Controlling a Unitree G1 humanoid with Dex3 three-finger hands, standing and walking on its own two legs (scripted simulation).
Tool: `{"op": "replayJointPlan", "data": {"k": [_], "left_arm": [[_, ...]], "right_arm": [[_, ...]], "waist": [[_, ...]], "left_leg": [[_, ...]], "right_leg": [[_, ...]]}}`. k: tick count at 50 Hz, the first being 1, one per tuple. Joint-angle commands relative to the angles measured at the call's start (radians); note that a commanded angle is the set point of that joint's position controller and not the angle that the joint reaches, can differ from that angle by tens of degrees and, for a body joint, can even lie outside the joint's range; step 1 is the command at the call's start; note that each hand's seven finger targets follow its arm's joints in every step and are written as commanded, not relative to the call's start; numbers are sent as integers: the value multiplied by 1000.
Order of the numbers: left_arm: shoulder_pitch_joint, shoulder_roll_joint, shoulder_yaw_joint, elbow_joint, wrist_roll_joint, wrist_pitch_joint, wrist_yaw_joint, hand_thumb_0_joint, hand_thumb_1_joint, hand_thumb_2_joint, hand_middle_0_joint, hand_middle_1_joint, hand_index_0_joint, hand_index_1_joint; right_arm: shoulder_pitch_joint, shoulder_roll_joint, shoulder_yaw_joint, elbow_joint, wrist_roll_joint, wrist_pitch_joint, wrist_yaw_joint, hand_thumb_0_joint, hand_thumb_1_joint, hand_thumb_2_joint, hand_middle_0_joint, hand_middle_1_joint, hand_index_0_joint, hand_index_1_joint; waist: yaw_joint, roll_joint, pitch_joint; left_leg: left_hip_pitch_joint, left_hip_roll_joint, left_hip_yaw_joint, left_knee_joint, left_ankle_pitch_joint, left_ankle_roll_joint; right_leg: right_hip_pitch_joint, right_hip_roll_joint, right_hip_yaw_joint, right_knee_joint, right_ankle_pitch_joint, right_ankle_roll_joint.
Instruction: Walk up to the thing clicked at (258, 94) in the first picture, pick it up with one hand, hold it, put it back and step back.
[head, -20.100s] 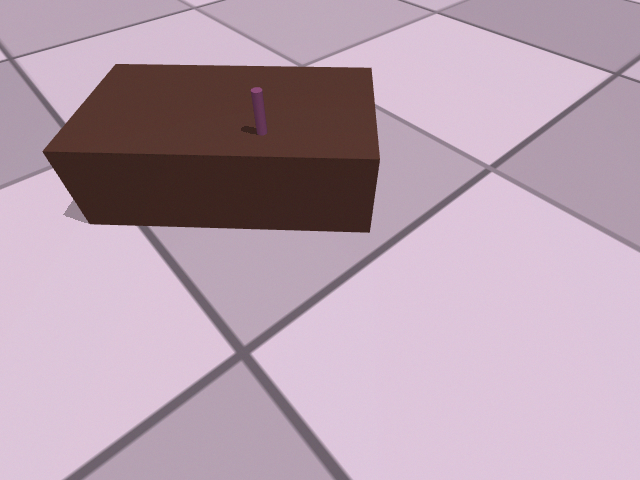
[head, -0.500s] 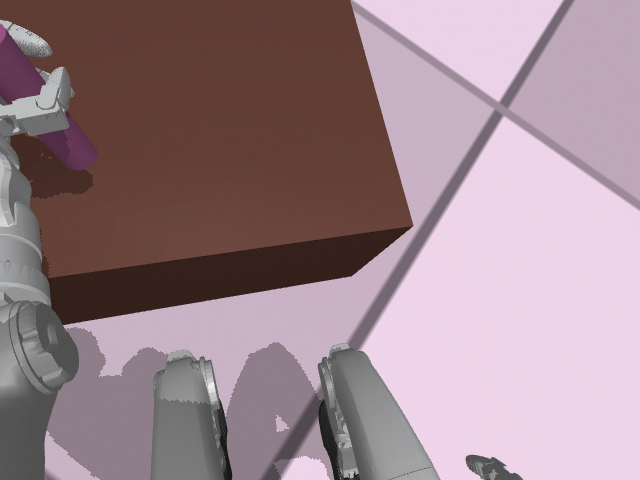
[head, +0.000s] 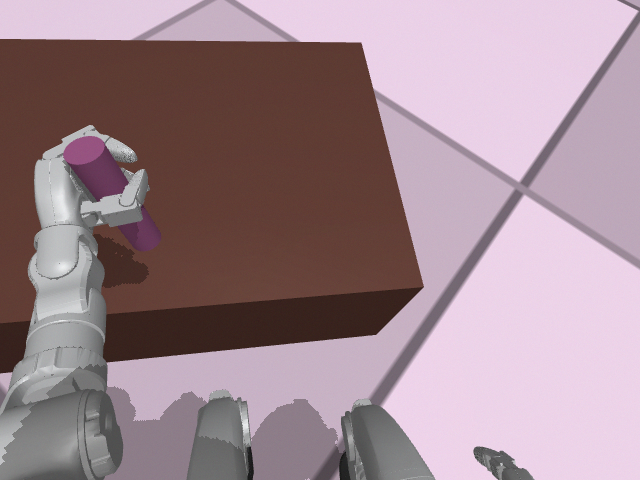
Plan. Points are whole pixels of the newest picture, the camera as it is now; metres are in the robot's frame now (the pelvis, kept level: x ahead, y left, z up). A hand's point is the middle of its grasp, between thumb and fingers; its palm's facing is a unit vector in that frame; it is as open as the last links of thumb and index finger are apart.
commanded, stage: lift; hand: left
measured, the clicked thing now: (120, 201) +0.46 +0.23 +0.01
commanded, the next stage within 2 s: hold in 1.08 s
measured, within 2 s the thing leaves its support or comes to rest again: neither
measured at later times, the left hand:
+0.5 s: hand (108, 219) +0.38 +0.20 +0.10, palm faces +0.13 -0.99 -0.01, open 5.6 cm
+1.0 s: hand (104, 215) +0.37 +0.19 +0.13, palm faces +0.13 -0.99 -0.01, open 5.6 cm
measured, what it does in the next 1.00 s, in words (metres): rises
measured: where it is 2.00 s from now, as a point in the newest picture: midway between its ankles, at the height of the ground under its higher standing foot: outside the picture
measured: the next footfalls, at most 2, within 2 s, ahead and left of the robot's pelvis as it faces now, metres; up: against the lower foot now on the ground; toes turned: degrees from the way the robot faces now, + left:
none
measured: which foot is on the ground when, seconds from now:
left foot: down 0.00-1.00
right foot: down 0.00-1.00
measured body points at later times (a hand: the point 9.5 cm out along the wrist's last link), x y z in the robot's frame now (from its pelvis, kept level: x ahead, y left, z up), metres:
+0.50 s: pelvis +0.01 -0.01 +0.06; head +0.08 +0.01 +0.50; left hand +0.37 +0.25 +0.10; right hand +0.13 -0.25 -0.05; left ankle +0.07 +0.13 -0.60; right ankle +0.00 -0.15 -0.60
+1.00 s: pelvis +0.02 -0.01 +0.08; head +0.09 +0.01 +0.53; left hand +0.36 +0.24 +0.13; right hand +0.16 -0.25 -0.03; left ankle +0.07 +0.13 -0.60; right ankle +0.00 -0.15 -0.60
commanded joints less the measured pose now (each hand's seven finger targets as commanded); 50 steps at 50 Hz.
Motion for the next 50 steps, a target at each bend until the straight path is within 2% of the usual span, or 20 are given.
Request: {"op": "replayJointPlan", "data": {"k": [1, 4, 7, 8, 9, 14, 15, 17, 21, 23, 25, 27, 30, 32, 35, 37, 42, 44, 46, 50], "left_arm": [[-338, 171, -2, -316, -40, -77, 2, 0, 526, 1330, -1394, -1465, -1419, -1452], [-241, 117, -31, -284, -50, -70, 1, 0, 550, 1342, -1418, -1477, -1440, -1466], [-240, 120, -35, -361, -56, -84, -1, 0, 566, 1331, -1402, -1451, -1419, -1443], [-222, 101, -60, -376, -57, -85, -6, 0, 547, 1322, -1399, -1452, -1419, -1443], [-242, 126, -49, -409, -57, -88, -5, 0, 562, 1314, -1399, -1443, -1418, -1434], [-122, 65, -78, -376, -76, -93, -23, 0, 555, 1306, -1391, -1439, -1409, -1430], [-184, 111, -59, -471, -77, -103, -18, 0, 567, 1302, -1387, -1435, -1407, -1424], [-130, 59, -93, -447, -82, -101, -20, 0, 564, 1289, -1375, -1422, -1395, -1410], [-117, 84, -74, -495, -87, -115, -14, 0, 551, 1309, -1367, -1429, -1384, -1421], [-78, 40, -106, -480, -91, -112, -17, 0, 554, 1301, -1368, -1427, -1385, -1418], [-5, 44, -94, -424, -84, -104, -19, 0, 537, 1295, -1349, -1413, -1365, -1406], [4, 22, -101, -432, -89, -106, -18, 0, 545, 1299, -1343, -1415, -1360, -1407], [-55, 58, -92, -524, -87, -111, -17, 0, 564, 1310, -1351, -1425, -1368, -1417], [19, 13, -113, -485, -94, -102, -18, 0, 587, 1309, -1343, -1418, -1361, -1410], [65, 12, -97, -476, -94, -100, -12, 0, 583, 1327, -1365, -1437, -1380, -1431], [27, 19, -101, -550, -96, -107, -8, 0, 587, 1313, -1366, -1438, -1384, -1429], [103, -8, -120, -525, -97, -101, -13, 0, 608, 1341, -1378, -1453, -1391, -1449], [65, 15, -108, -581, -98, -106, -10, 0, 591, 1348, -1384, -1466, -1400, -1461], [83, -1, -130, -604, -96, -102, -6, 0, 620, 1353, -1376, -1463, -1392, -1457], [152, -28, -130, -528, -95, -90, -6, 0, 591, 1372, -1390, -1479, -1403, -1477]], "right_arm": [[106, -181, -73, -64, 13, -30, -23, 0, -896, -897, 200, 299, 200, 299], [86, -176, -74, -69, 20, -36, -27, 0, -892, -895, 200, 299, 200, 299], [68, -171, -75, -83, 22, -43, -31, 0, -891, -895, 200, 299, 200, 299], [65, -167, -73, -84, 23, -47, -33, 0, -894, -895, 200, 299, 200, 299], [67, -169, -75, -89, 23, -47, -36, 0, -897, -896, 200, 299, 200, 299], [35, -167, -78, -103, 27, -60, -37, 0, -898, -897, 200, 299, 200, 299], [36, -168, -78, -113, 29, -60, -40, 0, -894, -895, 200, 299, 200, 299], [29, -156, -70, -115, 27, -61, -40, 0, -895, -895, 200, 299, 200, 299], [24, -154, -70, -115, 28, -66, -45, 0, -901, -898, 200, 299, 199, 299], [17, -153, -68, -118, 29, -69, -48, 0, -901, -898, 200, 300, 199, 300], [18, -154, -72, -111, 30, -66, -50, 0, -902, -898, 200, 300, 200, 300], [11, -152, -74, -119, 29, -68, -48, 0, -900, -898, 200, 300, 200, 300], [14, -148, -73, -124, 29, -62, -50, 0, -898, -897, 200, 300, 200, 300], [10, -144, -68, -126, 30, -58, -51, 0, -896, -897, 200, 300, 200, 300], [-6, -146, -77, -131, 32, -63, -49, 0, -898, -898, 200, 300, 200, 300], [-2, -145, -75, -143, 30, -61, -46, 0, -901, -897, 200, 300, 200, 300], [-5, -143, -75, -146, 33, -59, -48, 0, -903, -899, 200, 300, 200, 300], [-2, -144, -76, -140, 33, -59, -47, 0, -901, -898, 200, 300, 200, 300], [4, -138, -73, -142, 31, -56, -51, 0, -898, -898, 200, 300, 200, 300], [-6, -142, -78, -141, 32, -57, -48, 0, -900, -899, 200, 300, 200, 300]], "waist": [[5, 129, -481], [10, 98, -380], [22, 98, -374], [17, 84, -371], [13, 83, -375], [30, 67, -336], [36, 86, -369], [29, 66, -330], [45, 60, -355], [36, 35, -324], [47, 19, -285], [50, 9, -287], [53, 51, -311], [50, 16, -265], [68, 4, -234], [65, 23, -284], [64, 4, -253], [70, 32, -264], [60, 23, -270], [62, -1, -221]], "left_leg": [[656, -22, -30, -227, 275, 29], [654, -26, -28, -286, 202, 23], [678, -35, -11, -324, 181, 21], [678, -41, 6, -323, 191, 26], [692, -44, 13, -331, 189, 26], [727, -48, 17, -382, 176, 22], [754, -49, 19, -393, 177, 19], [755, -53, 26, -408, 166, 18], [780, -57, 36, -417, 210, 24], [792, -56, 37, -430, 223, 25], [785, -57, 41, -441, 231, 28], [790, -57, 42, -454, 229, 27], [836, -57, 47, -465, 261, 24], [828, -59, 47, -475, 269, 26], [825, -60, 51, -497, 257, 25], [860, -59, 49, -501, 273, 22], [889, -57, 46, -516, 321, 22], [902, -60, 47, -520, 327, 21], [919, -60, 51, -525, 337, 23], [904, -61, 54, -533, 346, 26]], "right_leg": [[127, 11, -35, -234, 347, -52], [145, 7, -35, -279, 298, -52], [200, 3, -31, -319, 291, -53], [224, 2, -25, -341, 307, -49], [245, 2, -22, -358, 310, -48], [286, -4, -24, -394, 300, -48], [302, -4, -23, -401, 301, -50], [323, -6, -21, -423, 299, -46], [378, -13, -5, -446, 341, -40], [385, -11, -8, -459, 356, -38], [400, -11, -6, -472, 364, -37], [424, -10, -8, -479, 362, -38], [438, -13, -4, -490, 390, -37], [449, -12, -5, -503, 397, -35], [467, -10, -4, -517, 382, -37], [497, -11, -7, -521, 395, -36], [515, -8, -10, -528, 430, -35], [526, -11, -5, -534, 439, -34], [537, -12, -2, -547, 453, -32], [549, -12, 0, -557, 461, -30]]}}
